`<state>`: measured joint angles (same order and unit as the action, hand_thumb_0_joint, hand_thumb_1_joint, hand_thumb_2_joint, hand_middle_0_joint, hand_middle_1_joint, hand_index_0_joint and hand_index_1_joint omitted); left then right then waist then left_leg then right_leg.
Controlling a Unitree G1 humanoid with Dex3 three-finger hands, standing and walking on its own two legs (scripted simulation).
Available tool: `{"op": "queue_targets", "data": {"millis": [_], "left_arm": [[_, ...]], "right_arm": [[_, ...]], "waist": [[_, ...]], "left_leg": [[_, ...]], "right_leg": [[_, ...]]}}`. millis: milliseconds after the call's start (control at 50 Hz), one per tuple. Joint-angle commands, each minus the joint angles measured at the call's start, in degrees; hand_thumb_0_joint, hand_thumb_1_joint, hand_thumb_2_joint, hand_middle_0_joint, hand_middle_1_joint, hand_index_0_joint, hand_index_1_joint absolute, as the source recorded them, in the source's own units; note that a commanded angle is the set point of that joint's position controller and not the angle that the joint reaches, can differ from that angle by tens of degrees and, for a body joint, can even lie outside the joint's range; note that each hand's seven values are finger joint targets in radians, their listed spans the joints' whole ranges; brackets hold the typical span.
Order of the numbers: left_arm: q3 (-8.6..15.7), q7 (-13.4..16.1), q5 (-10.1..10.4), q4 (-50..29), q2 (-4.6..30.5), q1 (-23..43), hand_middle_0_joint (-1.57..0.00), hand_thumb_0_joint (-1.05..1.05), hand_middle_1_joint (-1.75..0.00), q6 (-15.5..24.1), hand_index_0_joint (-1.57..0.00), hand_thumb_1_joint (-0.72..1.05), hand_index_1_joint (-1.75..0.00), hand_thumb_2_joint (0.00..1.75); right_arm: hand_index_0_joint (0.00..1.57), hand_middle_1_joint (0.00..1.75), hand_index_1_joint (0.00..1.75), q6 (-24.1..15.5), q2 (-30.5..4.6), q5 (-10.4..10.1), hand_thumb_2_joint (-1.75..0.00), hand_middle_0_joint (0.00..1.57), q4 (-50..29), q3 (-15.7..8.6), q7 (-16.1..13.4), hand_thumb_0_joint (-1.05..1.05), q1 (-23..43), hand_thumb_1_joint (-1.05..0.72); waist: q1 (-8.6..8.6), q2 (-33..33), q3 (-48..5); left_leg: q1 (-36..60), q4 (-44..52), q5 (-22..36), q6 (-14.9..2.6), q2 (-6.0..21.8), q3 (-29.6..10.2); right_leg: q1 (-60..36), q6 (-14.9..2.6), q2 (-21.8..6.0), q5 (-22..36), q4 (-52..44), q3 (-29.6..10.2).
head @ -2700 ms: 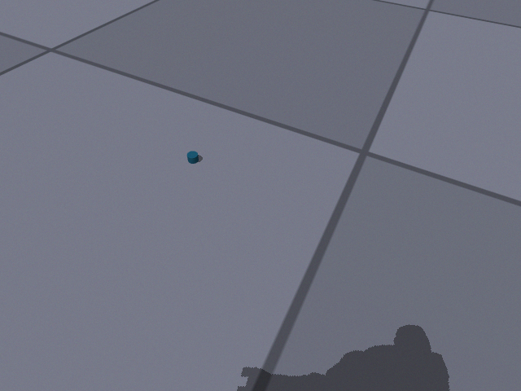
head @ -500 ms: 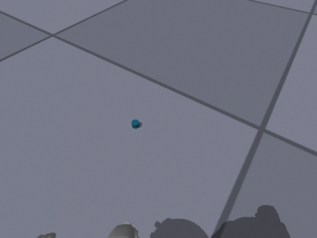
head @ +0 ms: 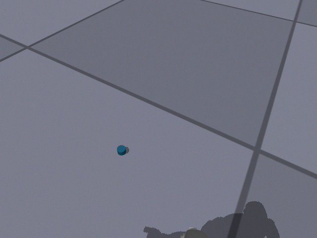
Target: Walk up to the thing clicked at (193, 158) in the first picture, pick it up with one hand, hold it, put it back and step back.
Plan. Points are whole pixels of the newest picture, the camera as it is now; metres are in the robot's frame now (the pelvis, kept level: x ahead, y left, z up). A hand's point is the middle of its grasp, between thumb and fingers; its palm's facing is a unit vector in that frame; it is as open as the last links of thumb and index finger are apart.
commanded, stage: walk up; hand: left
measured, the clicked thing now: (121, 150) +0.79 +0.24 -0.75
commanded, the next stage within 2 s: none
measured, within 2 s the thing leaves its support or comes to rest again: neither
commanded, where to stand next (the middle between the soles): +0.41 -0.01 m, yaw +1 degrees
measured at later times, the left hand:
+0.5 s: hand (63, 220) +0.20 +0.28 -0.16, palm faces +0.00 -0.94 -0.35, open 7.4 cm
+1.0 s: hand (85, 157) +0.39 +0.25 -0.13, palm faces -0.02 -0.90 -0.43, open 7.4 cm
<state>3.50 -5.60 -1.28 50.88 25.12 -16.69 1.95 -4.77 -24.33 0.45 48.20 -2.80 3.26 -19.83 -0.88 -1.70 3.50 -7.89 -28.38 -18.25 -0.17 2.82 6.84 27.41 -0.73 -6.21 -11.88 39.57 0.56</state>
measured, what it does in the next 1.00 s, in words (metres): walks ahead: right foot, then left foot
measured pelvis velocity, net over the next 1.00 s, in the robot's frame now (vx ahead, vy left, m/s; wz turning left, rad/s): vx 0.31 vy -0.03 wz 0.02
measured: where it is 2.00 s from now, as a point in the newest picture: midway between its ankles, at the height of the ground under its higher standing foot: (157, 212)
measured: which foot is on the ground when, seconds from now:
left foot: down 0.00-0.08, up 0.10-0.42, down 0.44-0.90, up 0.92-1.00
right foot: up 0.00-0.04, down 0.06-0.46, up 0.48-0.86, down 0.88-1.00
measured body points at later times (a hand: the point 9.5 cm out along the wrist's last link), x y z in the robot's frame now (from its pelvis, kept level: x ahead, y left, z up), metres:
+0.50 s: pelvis +0.19 +0.00 -0.02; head +0.20 +0.02 +0.43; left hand +0.20 +0.33 -0.14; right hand +0.29 -0.32 -0.11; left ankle +0.27 +0.10 -0.74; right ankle +0.13 -0.14 -0.72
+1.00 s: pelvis +0.31 -0.03 -0.01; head +0.34 -0.05 +0.44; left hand +0.39 +0.29 -0.10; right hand +0.37 -0.35 -0.14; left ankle +0.30 +0.10 -0.69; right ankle +0.39 -0.14 -0.73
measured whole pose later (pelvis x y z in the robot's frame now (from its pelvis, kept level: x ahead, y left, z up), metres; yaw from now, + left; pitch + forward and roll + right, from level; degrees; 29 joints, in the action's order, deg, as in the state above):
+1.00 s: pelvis +0.31 -0.03 -0.01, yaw +1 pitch -3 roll +0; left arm 1.7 -1.2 -0.7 49.4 22.5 -13.9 4.0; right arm -0.4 -24.4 -0.2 50.6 -1.8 1.0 -16.9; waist 0.1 3.2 5.8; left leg -22.1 -56.0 -29.6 -1.3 1.5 0.5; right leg 20.0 -1.1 -1.7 -13.1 35.7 2.3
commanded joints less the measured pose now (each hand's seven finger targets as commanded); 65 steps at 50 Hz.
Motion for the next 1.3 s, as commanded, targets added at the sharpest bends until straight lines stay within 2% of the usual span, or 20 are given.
{"op": "queue_targets", "data": {"millis": [0,20,60,80,180,320,400,420,440,460,580,720,820,840,880,900,1000,1120,1200,1280], "left_arm": [[3.89,1.25,0.11,-2.33,10.52,-3.96,-0.20,0.00,-0.30,2.74,-0.20,0.90,-0.30,0.90],[4.73,1.84,0.04,-1.21,12.18,-7.77,-0.20,0.00,-0.30,3.28,-0.20,0.90,-0.30,0.90],[6.31,3.45,0.07,-2.86,20.50,-12.10,-0.20,0.00,-0.30,4.50,-0.20,0.90,-0.30,0.90],[5.90,3.40,0.98,-3.72,20.48,-9.28,-0.20,0.00,-0.30,4.21,-0.20,0.90,-0.30,0.90],[3.89,4.06,1.48,-5.41,13.84,-2.64,-0.20,0.00,-0.30,4.12,-0.20,0.90,-0.30,0.90],[3.69,3.71,0.75,-7.55,14.68,-3.47,-0.20,0.00,-0.30,4.24,-0.20,0.90,-0.30,0.90],[2.52,3.71,0.89,-8.43,13.12,-0.87,-0.20,0.00,-0.30,3.44,-0.20,0.90,-0.30,0.90],[1.47,3.72,0.67,-8.68,10.64,-2.23,-0.20,0.00,-0.30,3.38,-0.20,0.90,-0.30,0.90],[0.07,3.60,1.11,-9.33,5.65,-4.36,-0.20,0.00,-0.30,3.29,-0.20,0.90,-0.30,0.90],[1.44,4.45,1.22,-7.86,10.21,-5.41,-0.20,0.00,-0.30,2.54,-0.20,0.90,-0.30,0.90],[2.13,3.62,1.03,-2.94,11.05,-7.45,-0.20,0.00,-0.30,1.67,-0.20,0.90,-0.30,0.90],[2.40,2.58,0.41,-4.66,9.51,0.01,-0.20,0.00,-0.30,1.82,-0.20,0.90,-0.30,0.90],[2.42,4.47,0.31,-1.48,8.59,-5.39,-0.20,0.00,-0.30,3.08,-0.20,0.90,-0.30,0.90],[2.90,5.01,0.13,-1.56,10.48,-6.54,-0.20,0.00,-0.30,3.57,-0.20,0.90,-0.30,0.90],[3.99,5.61,0.35,-3.30,17.53,-4.92,-0.20,0.00,-0.30,3.84,-0.20,0.90,-0.30,0.90],[4.03,5.64,0.99,-3.61,17.56,-4.05,-0.20,0.00,-0.30,3.32,-0.20,0.90,-0.30,0.90],[1.93,6.24,0.48,-4.28,13.37,2.13,-0.20,0.00,-0.30,2.60,-0.20,0.90,-0.30,0.90],[0.77,6.21,1.15,-3.55,11.76,7.76,-0.20,0.00,-0.30,0.97,-0.20,0.90,-0.30,0.90],[-0.20,6.32,2.19,0.98,8.85,5.56,-0.20,0.00,-0.30,-0.54,-0.20,0.90,-0.30,0.90],[-0.49,5.97,1.58,4.51,9.62,7.22,-0.20,0.00,-0.30,0.38,-0.20,0.90,-0.30,0.90]], "right_arm": [[0.20,0.30,0.30,-0.82,-14.51,-0.08,-0.90,0.20,-5.74,-4.61,-1.25,0.00,4.55,-0.90],[0.20,0.30,0.30,-0.63,-11.85,0.08,-0.90,0.20,-5.58,-3.57,-1.27,0.00,2.16,-0.90],[0.20,0.30,0.30,-0.32,-7.39,-0.56,-0.90,0.20,-6.79,-1.65,-1.41,0.00,0.51,-0.90],[0.20,0.30,0.30,0.22,-12.31,0.13,-0.90,0.20,-5.76,-3.10,-2.18,0.00,3.02,-0.90],[0.20,0.30,0.30,0.57,-11.39,-0.63,-0.90,0.20,-0.76,-3.15,-0.85,0.00,-2.06,-0.90],[0.20,0.30,0.30,0.38,-9.00,0.35,-0.90,0.20,-3.53,-3.48,0.53,0.00,6.15,-0.90],[0.20,0.30,0.30,-0.48,-10.39,0.68,-0.90,0.20,-1.20,-4.74,0.20,0.00,0.47,-0.90],[0.20,0.30,0.30,-0.78,-13.06,0.73,-0.90,0.20,0.14,-5.72,-0.44,0.00,-4.54,-0.90],[0.20,0.30,0.30,-1.11,-18.27,1.37,-0.90,0.20,-0.32,-6.99,-1.12,0.00,-8.37,-0.90],[0.20,0.30,0.30,-1.15,-20.64,0.04,-0.90,0.20,-2.39,-7.21,-1.34,0.00,-7.35,-0.90],[0.20,0.30,0.30,-1.39,-13.71,-0.50,-0.90,0.20,-3.54,-4.49,-1.84,0.00,0.54,-0.90],[0.20,0.30,0.30,-0.65,-14.82,0.04,-0.90,0.20,-4.63,-4.56,-1.47,0.00,0.30,-0.90],[0.20,0.30,0.30,1.17,-11.71,-0.37,-0.90,0.20,-5.40,-2.77,-1.81,0.00,4.04,-0.90],[0.20,0.30,0.30,1.29,-9.00,-0.63,-0.90,0.20,-5.18,-1.76,-2.00,0.00,2.14,-0.90],[0.20,0.30,0.30,2.14,-7.85,-0.52,-0.90,0.20,-4.94,-1.04,-2.68,0.00,-0.07,-0.90],[0.20,0.30,0.30,2.58,-11.37,-0.31,-0.90,0.20,-3.61,-2.25,-3.30,0.00,0.24,-0.90],[0.20,0.30,0.30,3.46,-10.08,-0.29,-0.90,0.20,1.06,-2.25,-2.87,0.00,-1.71,-0.90],[0.20,0.30,0.30,3.10,-8.21,0.03,-0.90,0.20,4.61,-2.11,-3.34,0.00,1.27,-0.90],[0.20,0.30,0.30,2.13,-14.27,-0.35,-0.90,0.20,3.74,-2.18,-3.24,0.00,12.08,-0.90],[0.20,0.30,0.30,2.58,-9.84,-0.50,-0.90,0.20,6.26,0.12,-2.97,0.00,14.39,-0.90]], "waist": [[3.83,5.13,-2.37],[5.44,-1.31,-4.92],[6.82,-17.27,-4.50],[6.28,-9.38,-1.66],[1.76,-8.84,-1.95],[3.54,-6.50,-0.88],[-1.49,-0.51,-2.90],[-3.97,7.06,-5.95],[-4.73,22.10,-8.14],[-4.30,16.23,-7.07],[0.46,10.77,-1.57],[-0.98,10.34,1.04],[3.61,4.89,-3.28],[4.24,-0.84,-5.90],[3.33,-9.98,-5.21],[3.55,-6.58,-3.68],[0.81,-9.15,-3.07],[-0.96,-6.14,-5.10],[2.87,9.24,-2.53],[2.55,8.09,-2.38]], "left_leg": [[-11.36,1.71,-0.40,-9.02,10.35,-7.26],[-14.46,-9.26,2.75,-7.39,7.13,-4.43],[-33.10,-36.71,-11.88,-1.83,-4.57,-2.50],[-32.08,-40.17,-12.42,-1.67,-0.08,-8.81],[-23.76,-28.92,-1.91,-0.68,2.74,-8.36],[-17.64,-10.89,5.16,-0.28,1.58,-3.80],[0.51,-3.35,6.87,-1.56,-1.68,-1.40],[9.37,-0.40,-0.03,-3.21,-0.65,-5.40],[14.89,8.64,-10.78,-7.51,13.67,-29.03],[12.08,15.77,-16.83,-13.60,22.40,-46.29],[-1.94,12.62,5.88,-11.24,12.66,-18.12],[-5.84,13.66,-0.60,-12.42,11.51,-13.99],[-12.33,-3.02,10.81,-8.62,8.50,-8.82],[-12.76,-11.98,10.07,-6.31,4.84,-5.27],[-25.93,-28.83,-14.98,-1.77,-2.58,-5.21],[-25.55,-32.90,-16.95,-1.71,-0.61,-8.34],[-17.43,-25.39,-6.43,-0.67,0.85,-7.75],[-2.30,-5.54,5.48,-0.99,-1.65,-4.09],[-16.07,8.82,-3.53,-9.26,13.57,-25.52],[-14.62,4.98,-0.68,-2.49,5.35,-15.38]], "right_leg": [[-17.49,-0.66,3.70,1.09,-6.03,4.66],[-25.33,-1.39,4.58,-2.78,-8.18,3.08],[-31.46,-9.96,-17.53,-15.14,-27.09,-35.81],[-24.99,-14.51,-20.15,-14.41,-26.13,-37.69],[-18.56,-11.81,-8.33,7.41,-21.25,-10.15],[-15.15,-11.92,-8.97,2.11,-21.46,-5.73],[-5.39,-8.73,-6.77,-1.87,-10.76,-1.80],[-0.85,-6.90,-3.64,0.01,1.10,1.09],[8.72,-2.54,3.35,-11.16,19.74,5.22],[13.42,-2.24,6.84,-20.17,26.13,0.59],[4.34,-0.77,0.29,-7.67,19.21,-3.16],[0.22,0.43,0.85,-2.74,3.16,1.08],[-18.65,-0.57,5.51,2.95,-9.08,2.64],[-23.01,-1.82,3.56,2.19,-14.59,-0.56],[-24.88,-13.50,-17.52,1.89,-22.23,-31.14],[-22.27,-16.91,-18.33,3.41,-20.26,-31.31],[-12.10,-10.70,-7.74,7.43,-17.99,-11.17],[-3.34,-8.23,-6.97,6.39,-9.93,-7.09],[-12.58,-0.93,3.89,-14.48,-0.13,-0.34],[-15.79,-1.95,0.51,-3.53,-12.10,-4.77]]}}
